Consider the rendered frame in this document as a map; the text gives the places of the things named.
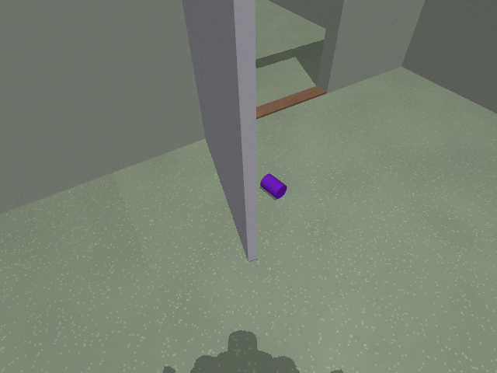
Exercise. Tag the can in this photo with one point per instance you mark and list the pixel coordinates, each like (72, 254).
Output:
(273, 186)

